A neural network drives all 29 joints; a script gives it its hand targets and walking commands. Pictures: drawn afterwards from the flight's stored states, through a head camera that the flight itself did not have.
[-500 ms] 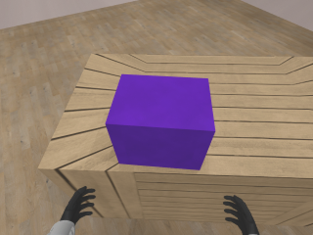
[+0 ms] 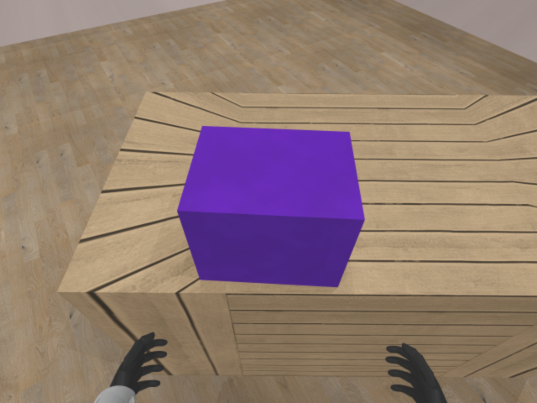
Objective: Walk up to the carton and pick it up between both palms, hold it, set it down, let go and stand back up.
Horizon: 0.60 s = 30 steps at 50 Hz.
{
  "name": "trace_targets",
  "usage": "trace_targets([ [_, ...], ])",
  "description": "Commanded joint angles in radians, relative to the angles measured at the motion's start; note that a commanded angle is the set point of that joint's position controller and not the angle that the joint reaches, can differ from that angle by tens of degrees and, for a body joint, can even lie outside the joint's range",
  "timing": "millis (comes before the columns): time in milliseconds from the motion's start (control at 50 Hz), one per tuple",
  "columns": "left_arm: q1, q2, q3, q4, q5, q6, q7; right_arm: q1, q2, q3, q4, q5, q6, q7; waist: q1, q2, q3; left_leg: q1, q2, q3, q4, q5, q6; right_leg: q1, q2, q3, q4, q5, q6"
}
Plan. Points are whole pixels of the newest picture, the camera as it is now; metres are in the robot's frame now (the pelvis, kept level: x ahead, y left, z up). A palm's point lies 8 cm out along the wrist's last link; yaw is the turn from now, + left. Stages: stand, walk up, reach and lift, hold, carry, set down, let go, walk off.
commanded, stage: let go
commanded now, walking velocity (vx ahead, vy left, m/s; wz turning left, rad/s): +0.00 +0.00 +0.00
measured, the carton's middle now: (271, 208) +0.44 +0.01 +0.00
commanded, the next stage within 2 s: stand in 0.30 s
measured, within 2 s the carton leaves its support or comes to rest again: neither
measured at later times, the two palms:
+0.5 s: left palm out of the picture +0.10 +0.27 -0.08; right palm out of the picture +0.10 -0.28 -0.10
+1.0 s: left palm out of the picture +0.02 +0.30 -0.10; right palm out of the picture +0.05 -0.28 -0.11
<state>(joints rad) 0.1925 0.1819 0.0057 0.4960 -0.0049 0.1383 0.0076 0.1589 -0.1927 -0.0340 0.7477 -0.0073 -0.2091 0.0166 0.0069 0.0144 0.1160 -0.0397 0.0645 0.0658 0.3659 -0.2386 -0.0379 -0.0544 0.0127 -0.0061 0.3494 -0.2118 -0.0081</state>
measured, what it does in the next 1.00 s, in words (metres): stands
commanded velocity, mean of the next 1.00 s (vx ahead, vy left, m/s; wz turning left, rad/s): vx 0.00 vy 0.00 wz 0.00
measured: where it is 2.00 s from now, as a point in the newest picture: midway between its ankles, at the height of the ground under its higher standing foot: outside the picture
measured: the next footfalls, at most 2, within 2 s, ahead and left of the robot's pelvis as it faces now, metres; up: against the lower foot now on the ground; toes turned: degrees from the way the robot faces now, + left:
none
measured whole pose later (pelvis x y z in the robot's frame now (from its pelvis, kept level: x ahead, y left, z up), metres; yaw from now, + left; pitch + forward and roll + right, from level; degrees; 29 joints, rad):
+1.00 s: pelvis -0.04 +0.01 +0.00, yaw +2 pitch -4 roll +0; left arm 0.27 0.34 0.01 0.85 0.01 -0.02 -0.01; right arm 0.25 -0.36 -0.02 0.88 -0.01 -0.03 0.02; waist 0.00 0.00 0.04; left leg -0.14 0.02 0.04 0.39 -0.18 0.00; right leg -0.15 -0.03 -0.03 0.40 -0.18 0.02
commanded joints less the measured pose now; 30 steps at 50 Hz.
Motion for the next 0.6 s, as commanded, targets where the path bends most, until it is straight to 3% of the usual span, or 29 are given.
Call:
trace_targets([
  [0, -0.063, 0.097, 0.031, -0.124, 0.0, -0.026, 0.001, -0.042, -0.095, -0.031, -0.118, -0.007, -0.036, -0.005, -0.007, -0.015, -0.133, 0.058, -0.06, 0.022, 0.005, 0.32, -0.016, -0.04, 0.017, -0.016, -0.047, 0.228, -0.001],
  [40, -0.063, 0.095, 0.039, -0.147, 0.011, -0.026, -0.001, -0.05, -0.096, -0.039, -0.14, -0.017, -0.039, -0.005, 0.0, -0.043, -0.145, 0.056, -0.058, 0.025, 0.0, 0.326, -0.01, -0.028, 0.024, -0.02, -0.048, 0.237, 0.003],
  [60, -0.062, 0.101, 0.028, -0.104, 0.007, -0.018, -0.004, -0.052, -0.092, -0.032, -0.113, -0.014, -0.035, -0.008, 0.0, -0.049, -0.152, 0.051, -0.063, 0.032, 0.0, 0.292, -0.007, -0.026, 0.02, -0.01, -0.042, 0.227, -0.001],
  [140, -0.085, 0.095, 0.012, -0.132, -0.006, -0.016, 0.001, -0.063, -0.102, -0.05, -0.154, -0.033, -0.032, -0.003, -0.013, -0.03, -0.129, 0.02, -0.051, 0.021, -0.018, 0.217, -0.007, -0.043, 0.016, -0.018, -0.039, 0.144, 0.003],
  [200, -0.08, 0.094, 0.022, -0.134, -0.001, -0.016, 0.005, -0.046, -0.084, -0.044, -0.135, -0.034, -0.022, 0.001, 0.007, -0.021, -0.131, -0.009, -0.055, 0.022, -0.022, 0.2, 0.001, -0.025, 0.015, -0.014, -0.032, 0.126, -0.004],
  [260, -0.091, 0.118, 0.016, -0.106, 0.002, -0.012, 0.008, -0.051, -0.082, -0.051, -0.133, -0.034, -0.011, 0.001, -0.004, -0.03, -0.103, -0.009, -0.062, 0.027, -0.016, 0.142, 0.009, -0.048, 0.009, -0.015, -0.04, 0.093, -0.005],
  [280, -0.094, 0.115, 0.014, -0.108, -0.005, -0.01, 0.009, -0.042, -0.079, -0.049, -0.141, -0.035, -0.009, -0.002, 0.014, -0.023, -0.117, -0.024, -0.063, 0.027, -0.015, 0.141, 0.011, -0.036, 0.003, -0.006, -0.033, 0.097, -0.008],
  [300, 0.028, 0.271, 0.096, 0.005, 0.048, -0.092, 0.009, 0.078, -0.26, -0.066, -0.061, -0.04, 0.083, -0.017, -0.007, -0.017, -0.145, -0.104, 0.037, -0.064, 0.024, 0.233, 0.027, -0.06, -0.089, 0.036, 0.009, 0.172, -0.008],
  [340, 0.022, 0.265, 0.101, 0.035, 0.041, -0.14, 0.005, 0.05, -0.259, -0.08, -0.099, -0.019, 0.13, -0.017, -0.004, -0.001, -0.175, -0.096, 0.031, -0.06, 0.026, 0.191, 0.04, -0.05, -0.102, 0.07, 0.018, 0.181, 0.004],
  [380, 0.016, 0.251, 0.095, 0.046, 0.04, -0.162, -0.002, 0.05, -0.238, -0.072, -0.095, -0.01, 0.152, -0.014, 0.013, 0.002, -0.159, -0.095, 0.033, -0.059, 0.032, 0.18, 0.043, -0.089, -0.105, 0.049, 0.03, 0.159, -0.001],
  [400, 0.021, 0.293, 0.099, 0.052, 0.04, -0.172, -0.001, 0.035, -0.264, -0.078, -0.1, -0.016, 0.156, -0.007, 0.018, -0.028, -0.117, -0.141, 0.03, -0.07, 0.021, 0.119, 0.047, -0.084, -0.111, 0.059, 0.034, 0.136, 0.0],
  [440, -0.014, 0.267, 0.092, 0.056, 0.039, -0.18, -0.012, 0.028, -0.242, -0.074, -0.099, -0.014, 0.153, -0.007, 0.002, 0.008, -0.158, -0.106, 0.04, -0.078, 0.016, 0.122, 0.047, -0.101, -0.128, 0.064, 0.022, 0.13, -0.008],
  [460, 0.007, 0.277, 0.097, 0.079, 0.041, -0.183, -0.012, 0.022, -0.266, -0.075, -0.092, -0.017, 0.15, -0.002, 0.01, 0.0, -0.134, -0.123, 0.045, -0.081, 0.021, 0.127, 0.054, -0.104, -0.12, 0.068, 0.019, 0.141, -0.015],
  [480, -0.021, 0.297, 0.099, 0.077, 0.037, -0.188, -0.014, 0.041, -0.247, -0.067, -0.086, -0.016, 0.147, -0.006, -0.001, -0.054, -0.105, -0.133, 0.046, -0.098, 0.014, 0.146, 0.048, -0.118, -0.121, 0.05, 0.029, 0.135, -0.011],
  [520, 0.025, 0.294, 0.087, 0.109, 0.031, -0.195, -0.012, 0.029, -0.291, -0.074, -0.075, -0.014, 0.148, -0.001, 0.011, -0.022, -0.135, -0.12, 0.048, -0.093, 0.008, 0.138, 0.057, -0.089, -0.126, 0.068, 0.028, 0.164, -0.014],
  [540, 0.012, 0.289, 0.081, 0.128, 0.025, -0.191, -0.019, 0.038, -0.29, -0.071, -0.066, -0.014, 0.149, 0.001, -0.005, 0.011, -0.109, -0.111, 0.043, -0.083, 0.008, 0.133, 0.056, -0.123, -0.119, 0.063, 0.012, 0.155, -0.013],
  [560, 0.013, 0.321, 0.087, 0.132, 0.029, -0.195, -0.013, 0.056, -0.305, -0.073, -0.058, -0.013, 0.151, 0.0, 0.0, -0.048, -0.097, -0.128, 0.045, -0.105, 0.002, 0.134, 0.049, -0.109, -0.11, 0.042, 0.012, 0.126, -0.01],
  [580, 0.02, 0.27, 0.074, 0.133, 0.027, -0.192, -0.009, 0.051, -0.302, -0.068, -0.053, -0.017, 0.153, 0.001, 0.008, -0.017, -0.124, -0.158, 0.044, -0.094, -0.007, 0.062, 0.054, -0.068, -0.124, 0.063, -0.002, 0.106, -0.01],
])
